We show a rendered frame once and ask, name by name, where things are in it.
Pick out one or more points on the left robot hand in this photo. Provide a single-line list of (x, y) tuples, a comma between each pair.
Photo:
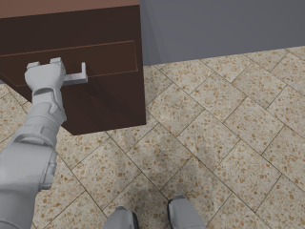
[(49, 74)]

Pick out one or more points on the drawer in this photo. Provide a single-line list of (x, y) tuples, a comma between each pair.
[(105, 58)]

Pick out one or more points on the robot thigh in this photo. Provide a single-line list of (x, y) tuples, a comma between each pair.
[(184, 216), (120, 219)]

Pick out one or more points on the right robot thigh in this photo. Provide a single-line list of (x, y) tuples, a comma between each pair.
[(184, 216)]

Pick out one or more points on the cabinet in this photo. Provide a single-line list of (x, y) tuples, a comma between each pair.
[(106, 102)]

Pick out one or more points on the left robot upper arm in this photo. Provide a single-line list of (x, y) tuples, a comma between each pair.
[(25, 170)]

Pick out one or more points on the left robot forearm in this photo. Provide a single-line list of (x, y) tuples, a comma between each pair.
[(43, 119)]

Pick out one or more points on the left robot thigh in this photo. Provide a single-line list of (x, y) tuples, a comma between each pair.
[(120, 219)]

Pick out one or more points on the handle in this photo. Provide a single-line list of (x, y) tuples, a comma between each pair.
[(76, 78)]

